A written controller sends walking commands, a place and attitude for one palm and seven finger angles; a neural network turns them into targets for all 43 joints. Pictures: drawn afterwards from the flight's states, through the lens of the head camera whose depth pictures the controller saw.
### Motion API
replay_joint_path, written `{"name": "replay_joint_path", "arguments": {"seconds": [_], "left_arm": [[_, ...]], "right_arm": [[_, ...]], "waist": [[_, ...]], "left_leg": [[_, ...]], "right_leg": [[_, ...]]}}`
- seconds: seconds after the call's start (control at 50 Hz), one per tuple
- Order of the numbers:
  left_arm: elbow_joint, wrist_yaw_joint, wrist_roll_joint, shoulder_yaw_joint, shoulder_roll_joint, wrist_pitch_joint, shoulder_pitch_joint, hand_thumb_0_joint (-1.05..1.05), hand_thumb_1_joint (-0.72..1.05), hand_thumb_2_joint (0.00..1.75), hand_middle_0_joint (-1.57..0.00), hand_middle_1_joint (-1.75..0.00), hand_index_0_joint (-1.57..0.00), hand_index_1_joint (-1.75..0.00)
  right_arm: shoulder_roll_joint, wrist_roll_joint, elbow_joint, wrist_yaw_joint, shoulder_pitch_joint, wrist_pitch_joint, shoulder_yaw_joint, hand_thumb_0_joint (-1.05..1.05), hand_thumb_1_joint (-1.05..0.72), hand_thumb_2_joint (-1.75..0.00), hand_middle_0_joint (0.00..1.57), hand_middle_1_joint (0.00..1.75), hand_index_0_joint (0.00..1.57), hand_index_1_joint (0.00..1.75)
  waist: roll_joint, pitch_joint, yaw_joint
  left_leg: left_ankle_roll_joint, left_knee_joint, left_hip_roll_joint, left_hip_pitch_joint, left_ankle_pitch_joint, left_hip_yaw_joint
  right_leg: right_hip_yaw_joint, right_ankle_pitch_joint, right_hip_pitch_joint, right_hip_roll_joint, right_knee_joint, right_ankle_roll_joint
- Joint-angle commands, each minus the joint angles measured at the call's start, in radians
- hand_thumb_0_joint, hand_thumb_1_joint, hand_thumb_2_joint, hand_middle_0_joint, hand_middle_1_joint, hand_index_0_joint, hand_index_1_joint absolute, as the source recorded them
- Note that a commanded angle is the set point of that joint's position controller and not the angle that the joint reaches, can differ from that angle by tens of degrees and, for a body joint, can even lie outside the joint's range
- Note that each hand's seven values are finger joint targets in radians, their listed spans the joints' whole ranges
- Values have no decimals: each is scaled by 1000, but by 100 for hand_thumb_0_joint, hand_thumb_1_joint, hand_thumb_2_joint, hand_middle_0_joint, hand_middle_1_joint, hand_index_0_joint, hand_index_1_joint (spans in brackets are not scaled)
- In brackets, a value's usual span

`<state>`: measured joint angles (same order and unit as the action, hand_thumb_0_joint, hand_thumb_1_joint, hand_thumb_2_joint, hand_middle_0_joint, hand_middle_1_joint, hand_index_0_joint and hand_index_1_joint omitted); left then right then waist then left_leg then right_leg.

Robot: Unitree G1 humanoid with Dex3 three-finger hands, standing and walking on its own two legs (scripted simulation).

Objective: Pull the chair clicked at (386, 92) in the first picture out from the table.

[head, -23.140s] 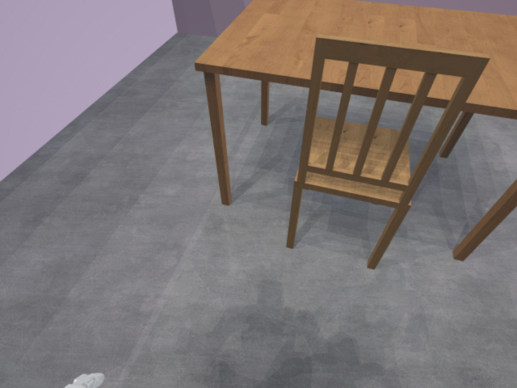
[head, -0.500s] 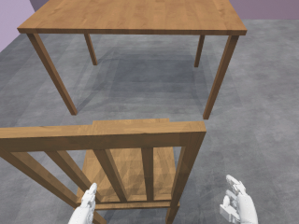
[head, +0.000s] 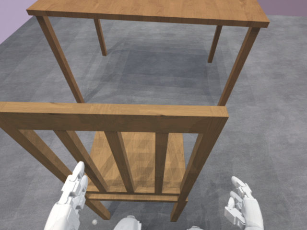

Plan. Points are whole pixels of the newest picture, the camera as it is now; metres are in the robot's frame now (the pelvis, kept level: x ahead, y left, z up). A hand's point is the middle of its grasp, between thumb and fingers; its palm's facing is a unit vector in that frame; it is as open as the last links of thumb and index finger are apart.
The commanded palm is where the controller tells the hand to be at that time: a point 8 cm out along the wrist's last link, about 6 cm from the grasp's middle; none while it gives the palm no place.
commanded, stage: draw the hand back to the body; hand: left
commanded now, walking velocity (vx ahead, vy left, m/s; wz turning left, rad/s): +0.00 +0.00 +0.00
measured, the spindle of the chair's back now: (124, 167) +0.27 +0.10 +0.02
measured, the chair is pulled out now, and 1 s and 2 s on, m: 0.62 0.61 0.61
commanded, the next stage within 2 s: step back with the hand held close in 1.30 s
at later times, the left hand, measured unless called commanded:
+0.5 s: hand (51, 193) +0.17 +0.19 +0.14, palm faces +0.22 -0.89 -0.40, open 14.9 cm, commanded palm +0.13 +0.25 +0.18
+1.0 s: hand (25, 164) +0.20 +0.24 +0.17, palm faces +0.31 -0.78 -0.54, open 7.4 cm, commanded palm +0.18 +0.28 +0.26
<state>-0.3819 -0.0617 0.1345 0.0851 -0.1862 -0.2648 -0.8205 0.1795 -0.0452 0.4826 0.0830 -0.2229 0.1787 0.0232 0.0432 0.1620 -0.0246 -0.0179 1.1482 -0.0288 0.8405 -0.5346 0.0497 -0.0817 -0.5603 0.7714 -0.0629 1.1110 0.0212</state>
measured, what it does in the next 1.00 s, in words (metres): rises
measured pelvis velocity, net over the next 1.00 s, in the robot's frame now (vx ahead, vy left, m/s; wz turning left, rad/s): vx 0.04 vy -0.02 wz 0.00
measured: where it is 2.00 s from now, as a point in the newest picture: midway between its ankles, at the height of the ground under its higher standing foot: outside the picture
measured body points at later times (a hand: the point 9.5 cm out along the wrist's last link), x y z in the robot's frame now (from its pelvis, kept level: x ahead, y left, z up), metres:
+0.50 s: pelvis +0.01 -0.01 +0.06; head +0.00 -0.04 +0.51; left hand +0.15 +0.24 +0.16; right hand +0.20 -0.23 -0.02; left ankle +0.02 +0.13 -0.65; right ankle -0.01 -0.13 -0.65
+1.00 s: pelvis +0.04 -0.02 +0.08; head +0.04 -0.06 +0.53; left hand +0.18 +0.28 +0.20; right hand +0.25 -0.23 -0.01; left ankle +0.02 +0.13 -0.65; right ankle -0.01 -0.13 -0.65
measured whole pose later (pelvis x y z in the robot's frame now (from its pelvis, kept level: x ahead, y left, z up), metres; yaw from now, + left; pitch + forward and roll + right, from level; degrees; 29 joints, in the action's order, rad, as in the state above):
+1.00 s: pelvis +0.04 -0.02 +0.08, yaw +0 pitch -3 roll +0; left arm -0.37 0.13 0.05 -0.21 -0.41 0.15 -0.58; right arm 0.23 -0.01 0.68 0.12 -0.16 0.23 -0.05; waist 0.09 -0.05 -0.09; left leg -0.04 0.49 -0.04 0.13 -0.31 0.02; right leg -0.09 -0.35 0.09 -0.04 0.49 0.01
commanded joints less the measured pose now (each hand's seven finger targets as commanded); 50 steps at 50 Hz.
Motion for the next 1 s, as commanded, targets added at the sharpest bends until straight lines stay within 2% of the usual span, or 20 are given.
{"name": "replay_joint_path", "arguments": {"seconds": [0.0, 0.08, 0.12, 0.2, 0.22, 0.26, 0.34, 0.38, 0.44, 0.48, 0.5, 0.54, 0.58, 0.6, 0.66, 0.72, 0.78, 0.84, 0.9, 0.98], "left_arm": [[-333, -45, 55, -108, -86, -194, 14, 0, -55, 20, 0, 0, 0, 0], [-320, -64, 99, -170, -114, -141, 71, 0, -55, 20, 0, 0, 0, 0], [-324, -65, 116, -209, -132, -110, 93, 0, -51, 22, -1, -1, -1, -1], [-332, -64, 138, -266, -170, -80, 143, 0, -37, 29, -2, -4, -2, -4], [-296, 81, -43, -335, -366, 48, 68, 0, -33, 31, -3, -5, -3, -5], [-371, 172, -76, -268, -252, 144, 102, 0, -26, 34, -4, -6, -4, -6], [-255, 216, -99, -247, -210, 208, 139, 0, -12, 41, -6, -9, -6, -9], [-227, 223, -104, -256, -210, 206, 169, 0, -4, 44, -7, -10, -7, -10], [-266, 237, -107, -345, -301, 196, 241, 0, 7, 50, -8, -13, -8, -13], [-283, 241, -108, -367, -301, 186, 251, 0, 14, 53, -10, -14, -10, -14], [-303, 242, -107, -371, -304, 184, 266, 0, 17, 55, -10, -15, -10, -15], [-325, 250, -104, -420, -347, 186, 299, 0, 25, 58, -11, -16, -11, -16], [-319, 251, -96, -428, -337, 188, 304, 0, 32, 62, -12, -18, -12, -18], [-337, 250, -96, -431, -338, 188, 327, 0, 36, 64, -13, -19, -13, -19], [-338, 258, -89, -485, -375, 194, 359, 0, 47, 69, -14, -21, -14, -21], [-375, 258, -92, -499, -383, 197, 397, 0, 57, 74, -16, -23, -16, -23], [-386, 262, -90, -531, -411, 204, 438, 0, 68, 80, -17, -26, -17, -26], [-429, 269, -90, -572, -462, 212, 478, 0, 79, 85, -19, -28, -19, -28], [-453, 274, -87, -593, -486, 217, 515, 0, 90, 90, -20, -30, -20, -30], [-440, 269, -89, -572, -461, 227, 507, 0, 90, 90, -20, -30, -20, -30]], "right_arm": [[101, -17, -156, -3, 84, 65, 47, 0, -90, -90, 20, 30, 20, 30], [111, -28, -152, 9, 100, 70, 37, 0, -90, -90, 20, 30, 20, 30], [112, -31, -147, 22, 102, 77, 33, 0, -90, -90, 20, 30, 20, 30], [109, -34, -119, 37, 106, 109, 17, 0, -90, -90, 20, 30, 20, 30], [109, 1, -114, 63, 101, 71, 1, 0, -90, -90, 20, 30, 20, 30], [93, 5, -123, 72, 93, 59, -20, 0, -90, -90, 20, 30, 20, 30], [107, 9, -90, 78, 130, 35, -21, 0, -90, -90, 20, 30, 20, 30], [115, 12, -81, 78, 140, 31, -19, 0, -90, -90, 20, 30, 20, 30], [123, 16, -65, 78, 152, 38, -26, 0, -90, -90, 20, 30, 20, 30], [120, 19, -60, 78, 151, 49, -26, 0, -90, -90, 20, 30, 20, 30], [121, 20, -58, 76, 149, 54, -29, 0, -90, -90, 20, 30, 20, 30], [124, 22, -40, 73, 151, 64, -31, 0, -90, -90, 20, 30, 20, 30], [120, 24, -31, 73, 157, 71, -32, 0, -90, -90, 20, 30, 20, 30], [124, 25, -29, 70, 158, 75, -32, 0, -90, -90, 20, 30, 20, 30], [130, 29, -4, 69, 162, 80, -27, 0, -90, -90, 20, 30, 20, 30], [132, 30, 3, 58, 168, 90, -30, 0, -90, -90, 20, 30, 20, 30], [137, 33, 17, 54, 174, 94, -30, 0, -90, -90, 20, 30, 20, 30], [141, 32, 30, 47, 179, 105, -33, 0, -90, -90, 20, 30, 20, 30], [143, 29, 32, 42, 175, 112, -36, 0, -90, -90, 20, 30, 20, 30], [143, 30, 37, 33, 179, 118, -36, 0, -90, -90, 20, 30, 20, 30]], "waist": [[13, 138, 7], [3, 113, 20], [-34, 102, 20], [7, 59, 16], [35, 110, -73], [80, 14, -29], [-44, -109, -18], [-65, -144, -15], [-2, -144, -29], [16, -133, -31], [56, -117, -30], [87, -103, -36], [50, -114, -36], [62, -101, -34], [44, -89, -37], [81, -52, -43], [67, -42, -45], [119, -11, -51], [106, -4, -50], [121, -8, -50]], "left_leg": [[32, -185, 19, -170, 260, -16], [33, -235, 16, -199, 189, -6], [35, -258, 13, -213, 169, -1], [33, -308, 14, -259, 153, 3], [31, -360, -26, -311, 152, -3], [32, -388, -15, -359, 156, -19], [36, -450, -23, -429, 169, -16], [37, -488, -21, -475, 164, -23], [33, -548, -13, -528, 188, -21], [33, -583, -11, -589, 236, -24], [33, -598, -8, -617, 257, -26], [29, -620, -6, -642, 312, -25], [28, -640, -9, -669, 351, -29], [30, -647, -9, -695, 375, -32], [29, -666, -9, -723, 437, -33], [29, -679, -13, -768, 495, -38], [30, -688, -14, -789, 543, -39], [26, -685, -13, -802, 601, -39], [27, -682, -17, -812, 631, -42], [26, -682, -17, -818, 655, -43]], "right_leg": [[-12, 207, -60, 40, -181, -39], [-13, 139, -99, 39, -245, -32], [-12, 118, -123, 40, -278, -28], [-9, 95, -156, 37, -334, -29], [45, 113, -251, 3, -395, -58], [25, 127, -264, -7, -441, -52], [10, 137, -301, 0, -545, -43], [14, 143, -324, -4, -586, -35], [18, 178, -395, -4, -632, -44], [16, 241, -427, -4, -641, -43], [19, 269, -448, -5, -646, -42], [18, 332, -504, -4, -659, -47], [14, 385, -526, -3, -666, -42], [16, 413, -537, -3, -669, -41], [18, 488, -586, -2, -679, -40], [15, 538, -616, -4, -674, -39], [15, 592, -642, -6, -674, -37], [17, 636, -678, -8, -671, -39], [14, 669, -681, -10, -663, -34], [7, 686, -685, -11, -660, -31]]}}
